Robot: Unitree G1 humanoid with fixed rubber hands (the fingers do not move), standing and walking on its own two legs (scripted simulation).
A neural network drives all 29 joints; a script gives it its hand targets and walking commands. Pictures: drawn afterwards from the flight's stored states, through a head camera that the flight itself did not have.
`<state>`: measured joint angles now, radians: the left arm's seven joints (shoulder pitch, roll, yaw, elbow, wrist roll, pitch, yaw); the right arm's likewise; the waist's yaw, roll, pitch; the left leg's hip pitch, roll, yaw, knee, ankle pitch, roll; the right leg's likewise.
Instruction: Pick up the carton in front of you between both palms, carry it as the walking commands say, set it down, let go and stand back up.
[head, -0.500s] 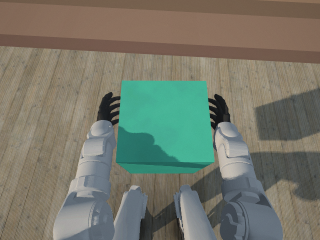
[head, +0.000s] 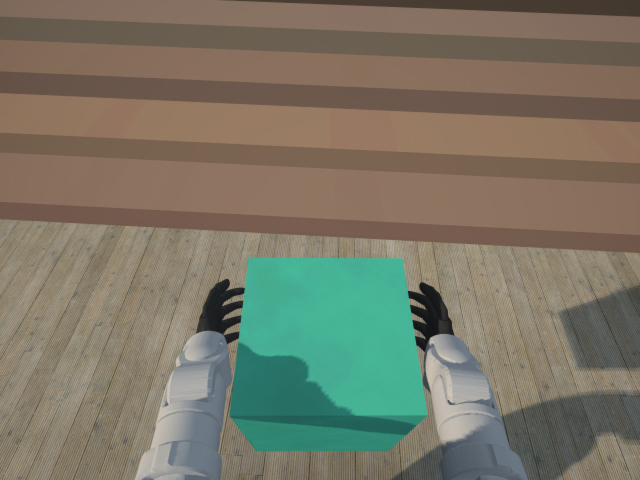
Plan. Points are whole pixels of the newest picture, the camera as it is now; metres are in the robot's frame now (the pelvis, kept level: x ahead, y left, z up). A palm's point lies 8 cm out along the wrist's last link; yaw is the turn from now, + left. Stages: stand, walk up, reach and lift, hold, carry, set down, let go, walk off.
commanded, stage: reach and lift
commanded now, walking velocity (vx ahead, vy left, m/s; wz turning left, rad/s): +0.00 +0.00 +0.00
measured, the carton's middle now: (324, 361) +0.31 +0.00 -0.09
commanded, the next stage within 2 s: hold in 1.22 s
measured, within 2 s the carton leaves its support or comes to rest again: neither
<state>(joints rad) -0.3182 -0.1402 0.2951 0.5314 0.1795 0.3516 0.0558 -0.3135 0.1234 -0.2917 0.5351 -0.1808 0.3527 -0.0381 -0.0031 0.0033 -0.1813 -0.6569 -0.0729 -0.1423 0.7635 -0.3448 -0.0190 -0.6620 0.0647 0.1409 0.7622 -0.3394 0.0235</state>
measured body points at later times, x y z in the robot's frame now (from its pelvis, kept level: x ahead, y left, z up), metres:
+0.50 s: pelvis -0.01 +0.00 +0.03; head -0.04 +0.00 +0.48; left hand +0.30 +0.15 +0.05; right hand +0.30 -0.16 +0.05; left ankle +0.01 +0.13 -0.71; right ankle +0.02 -0.13 -0.71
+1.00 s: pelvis +0.01 +0.00 +0.04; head -0.02 +0.00 +0.49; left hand +0.31 +0.15 +0.06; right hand +0.31 -0.15 +0.06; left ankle +0.01 +0.13 -0.71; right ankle +0.02 -0.13 -0.71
